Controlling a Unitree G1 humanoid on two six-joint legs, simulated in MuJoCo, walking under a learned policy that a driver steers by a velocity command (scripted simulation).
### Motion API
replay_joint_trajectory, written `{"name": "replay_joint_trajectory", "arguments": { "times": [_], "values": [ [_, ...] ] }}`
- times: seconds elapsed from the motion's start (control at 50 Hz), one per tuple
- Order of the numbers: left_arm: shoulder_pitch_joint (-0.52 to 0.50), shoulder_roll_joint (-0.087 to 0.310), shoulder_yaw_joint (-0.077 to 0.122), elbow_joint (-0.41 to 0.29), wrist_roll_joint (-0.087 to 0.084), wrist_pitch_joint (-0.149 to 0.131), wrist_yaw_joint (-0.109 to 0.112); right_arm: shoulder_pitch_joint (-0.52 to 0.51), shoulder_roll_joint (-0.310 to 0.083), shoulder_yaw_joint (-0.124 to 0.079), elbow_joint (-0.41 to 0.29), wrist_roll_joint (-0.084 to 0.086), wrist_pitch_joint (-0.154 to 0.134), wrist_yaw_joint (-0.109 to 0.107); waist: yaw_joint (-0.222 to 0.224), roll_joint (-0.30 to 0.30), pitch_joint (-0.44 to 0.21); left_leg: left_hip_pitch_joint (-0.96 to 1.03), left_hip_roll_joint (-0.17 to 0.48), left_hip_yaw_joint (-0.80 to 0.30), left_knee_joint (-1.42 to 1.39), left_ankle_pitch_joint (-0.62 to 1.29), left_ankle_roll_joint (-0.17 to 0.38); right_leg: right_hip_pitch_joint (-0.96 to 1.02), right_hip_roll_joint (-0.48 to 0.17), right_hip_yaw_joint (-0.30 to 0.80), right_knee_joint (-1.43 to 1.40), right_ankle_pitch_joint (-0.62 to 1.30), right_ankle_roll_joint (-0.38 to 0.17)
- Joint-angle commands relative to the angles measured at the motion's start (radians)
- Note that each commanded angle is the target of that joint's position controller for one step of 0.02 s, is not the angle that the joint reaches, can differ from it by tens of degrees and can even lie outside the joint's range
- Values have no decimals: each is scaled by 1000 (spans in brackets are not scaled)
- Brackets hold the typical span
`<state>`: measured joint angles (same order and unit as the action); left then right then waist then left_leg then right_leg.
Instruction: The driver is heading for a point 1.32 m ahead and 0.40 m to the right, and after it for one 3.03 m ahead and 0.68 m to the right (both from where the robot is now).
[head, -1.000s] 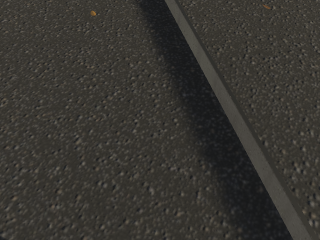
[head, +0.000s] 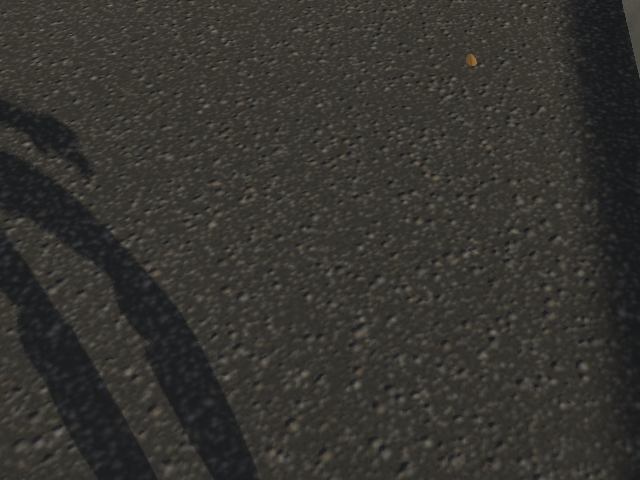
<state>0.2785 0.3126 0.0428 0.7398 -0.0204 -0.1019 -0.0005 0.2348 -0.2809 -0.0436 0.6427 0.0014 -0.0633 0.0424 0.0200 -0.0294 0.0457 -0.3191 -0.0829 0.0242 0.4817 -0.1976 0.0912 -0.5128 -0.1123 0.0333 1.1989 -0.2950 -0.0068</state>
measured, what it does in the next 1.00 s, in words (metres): walks ahead, turning right: right foot, then left foot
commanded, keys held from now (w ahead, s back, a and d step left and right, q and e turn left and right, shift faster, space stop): w+e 1.00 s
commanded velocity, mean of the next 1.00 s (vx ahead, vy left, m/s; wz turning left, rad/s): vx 0.49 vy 0.00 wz -0.43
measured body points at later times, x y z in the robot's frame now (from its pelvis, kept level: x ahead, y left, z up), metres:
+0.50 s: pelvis +0.29 -0.04 -0.01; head +0.33 -0.04 +0.43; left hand +0.51 +0.18 -0.11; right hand +0.31 -0.32 -0.13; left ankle +0.13 +0.10 -0.62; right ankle +0.35 -0.11 -0.74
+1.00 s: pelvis +0.58 -0.04 +0.00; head +0.60 -0.04 +0.45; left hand +0.80 +0.15 -0.11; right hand +0.56 -0.34 -0.08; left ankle +0.66 +0.04 -0.74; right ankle +0.45 -0.13 -0.64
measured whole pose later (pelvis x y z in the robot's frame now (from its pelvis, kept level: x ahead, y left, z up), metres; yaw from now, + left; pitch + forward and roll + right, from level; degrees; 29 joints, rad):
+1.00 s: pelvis +0.58 -0.04 +0.00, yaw -31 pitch +1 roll +1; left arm 0.32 0.31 0.06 0.67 -0.03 -0.02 0.00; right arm 0.23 -0.27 -0.04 0.68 -0.01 -0.10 0.01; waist 0.00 -0.05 0.00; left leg -0.31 -0.02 0.03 0.49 -0.21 0.02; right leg -0.47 0.01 0.08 1.21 -0.36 -0.01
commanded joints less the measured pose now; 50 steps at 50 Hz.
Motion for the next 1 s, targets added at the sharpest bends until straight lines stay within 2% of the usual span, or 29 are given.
{"name": "replay_joint_trajectory", "arguments": {
  "times": [0.02, 0.08, 0.18, 0.28, 0.3, 0.34, 0.36, 0.38, 0.4, 0.42, 0.44, 0.46, 0.48, 0.5, 0.52, 0.56, 0.6, 0.68, 0.72, 0.76, 0.8, 0.84, 0.86, 0.88, 0.9, 0.92, 0.94, 0.96, 1.0],
  "values": [
    [87, 84, 26, -17, 4, 22, 1, -1, -117, -34, -31, -7, -43, -4, 16, 91, -97, 137, 275, -233, -283, 292, 161, -97, -56, 30, -22, 104, 9],
    [7, 66, 23, -35, 8, 34, 4, 35, -118, -35, 15, -8, -54, -12, -8, 81, -29, 147, 253, -128, -318, 378, 123, -188, -45, 38, -127, 242, 23],
    [-121, 37, 15, -64, -4, 13, -21, 61, -133, -33, 57, -10, -53, -35, -65, 77, 13, 223, 238, -11, -351, 394, 36, -187, 29, 35, -432, 475, -2],
    [-243, 6, -1, -130, -3, 3, -61, 120, -148, -37, 112, -2, -25, -54, -109, 54, 53, 421, 297, 32, -306, 540, 15, -268, 59, -18, -586, 403, -36],
    [-257, 5, -2, -145, -3, 1, -70, 122, -155, -39, 117, -4, -15, -60, -107, 56, 48, 455, 306, 42, -272, 618, 14, -272, 70, -41, -599, 358, -45],
    [-239, 19, 5, -163, -1, 4, -79, 111, -179, -43, 114, -6, 5, -74, -78, 88, -4, 494, 311, 68, -156, 938, 4, -199, 122, -111, -601, 246, -75],
    [-202, 34, 13, -163, 0, 9, -79, 107, -192, -46, 109, -6, 15, -84, -52, 115, -45, 509, 312, 75, -74, 1116, -1, -139, 157, -143, -589, 186, -94],
    [-112, 63, 27, -151, 0, 13, -75, 93, -206, -48, 102, -9, 24, -91, 0, 138, -100, 491, 311, 80, 56, 1228, -3, -24, 185, -153, -587, 147, -119],
    [38, 116, 53, -125, -1, 13, -64, 63, -213, -48, 89, -7, 27, -93, 85, 126, -177, 403, 288, 99, 257, 1189, -11, 196, 202, -128, -657, 203, -158],
    [193, 186, 77, -105, 5, 22, -44, 46, -186, -34, 63, -14, 11, -91, 162, 31, -280, 172, 232, 110, 561, 840, -31, 513, 71, 78, -702, 268, -227],
    [186, 259, 93, -113, 1, 21, -35, 163, -39, 10, 31, -27, -19, -65, 56, -263, -392, -337, -18, 18, 1005, -291, -130, 935, -219, 663, -730, 216, -462],
    [200, 176, 73, -116, 3, 23, -28, 107, -134, -2, 21, -4, -66, -36, 112, -108, -463, -446, 18, -191, 1056, -318, -95, 961, -217, 777, -842, 83, -447],
    [157, 136, 62, -128, 12, 24, -22, -4, -162, -9, -24, 39, -84, -25, 109, -45, -304, -492, 75, -197, 994, -249, -84, 839, -183, 618, -866, 64, -387],
    [82, 121, 57, -137, 9, 24, -24, -36, -140, 0, -44, 26, -92, -23, 48, 80, -170, -473, 111, -163, 870, -199, -72, 652, -138, 515, -898, 150, -350],
    [20, 89, 47, -153, 6, 23, -24, -39, -142, -7, -37, 1, -85, -29, 10, 109, -122, -425, 144, -148, 771, -172, -78, 539, -98, 439, -916, 245, -327],
    [-36, 90, 45, -169, 14, 27, -18, 6, -136, -11, -31, -16, -61, -30, -43, 52, -68, -328, 166, -127, 688, -150, -110, 366, -47, 370, -965, 343, -326],
    [-36, 111, 50, -155, 11, 25, -9, 15, -108, -1, -28, -22, -44, -37, -53, 23, -55, -281, 169, -89, 568, -121, -151, 259, -22, 293, -974, 440, -323],
    [7, 144, 60, -124, -4, 42, 10, -139, -60, 22, -61, -20, -39, -41, 14, -35, -53, -166, 116, -52, 243, 163, -181, 157, 66, 193, -939, 329, -247],
    [49, 148, 61, -107, -7, 52, 11, -191, -75, 15, -73, -4, -44, -36, 46, -58, -73, -127, 83, -60, 145, 239, -181, 189, 59, 231, -907, 245, -220],
    [66, 143, 60, -99, -13, 57, 12, -204, -103, 1, -81, 6, -51, -32, 45, -78, -83, -106, 78, -93, 77, 214, -165, 248, 32, 305, -858, 159, -201],
    [54, 137, 59, -100, -9, 58, 12, -174, -134, -20, -77, 11, -60, -31, 15, -104, -86, -58, 79, -106, 41, 147, -132, 290, 3, 375, -798, 111, -176],
    [36, 85, 44, -110, -2, 57, 10, -40, -161, -44, -49, 3, -69, -37, -62, -105, -127, 132, 113, -109, -9, 111, -76, 255, 51, 358, -656, 104, -124],
    [46, 11, 19, -128, 12, 52, 5, 101, -218, -62, -41, -13, -72, -46, -116, 23, -245, 353, 294, -286, -30, 21, -8, 153, 118, 266, -371, -24, -81],
    [168, -28, 3, -167, -14, 41, 3, 172, -304, -83, -6, -27, -56, -39, -55, 376, -338, 599, 504, -773, -156, -250, 151, -171, 222, 136, -62, -324, -30],
    [164, 76, 24, -137, -28, 43, 7, 151, -218, -69, -19, -10, -54, -33, -76, 275, -266, 557, 512, -863, -204, -475, 150, -294, 145, 157, 86, -261, -12],
    [68, 126, 39, -144, -20, 51, 8, 117, -162, -55, -25, -3, -49, -37, -99, 179, -156, 461, 470, -697, -205, -424, 110, -318, 113, 139, 129, -166, -6],
    [19, 120, 41, -152, -6, 57, 11, 74, -138, -45, -27, -9, -44, -38, -88, 110, -101, 359, 422, -548, -205, -263, 85, -284, 82, 115, 114, -93, -1],
    [-10, 109, 44, -161, 2, 57, 8, 47, -113, -37, -19, -12, -41, -38, -74, 109, -59, 290, 377, -443, -220, -138, 77, -263, 58, 114, 71, -44, 3],
    [-4, 78, 43, -162, -9, 65, -2, 32, -93, -32, -1, -15, -46, -42, -51, 159, -38, 216, 329, -299, -263, -14, 65, -198, 26, 90, 23, 4, 5]
  ]
}}
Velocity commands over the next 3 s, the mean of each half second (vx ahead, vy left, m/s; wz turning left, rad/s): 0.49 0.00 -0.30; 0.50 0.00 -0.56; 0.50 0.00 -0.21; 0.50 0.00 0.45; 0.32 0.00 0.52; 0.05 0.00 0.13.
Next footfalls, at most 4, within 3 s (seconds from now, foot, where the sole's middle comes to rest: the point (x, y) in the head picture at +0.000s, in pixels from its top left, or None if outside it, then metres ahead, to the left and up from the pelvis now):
0.40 right None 0.39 -0.12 -0.77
0.86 left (321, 366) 0.70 0.02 -0.77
1.38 right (484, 339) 0.78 -0.36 -0.77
1.90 left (436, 213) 1.16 -0.28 -0.77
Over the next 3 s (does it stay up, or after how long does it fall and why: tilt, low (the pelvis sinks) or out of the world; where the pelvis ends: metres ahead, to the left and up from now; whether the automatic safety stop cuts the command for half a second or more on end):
stays up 1.29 -0.39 0.00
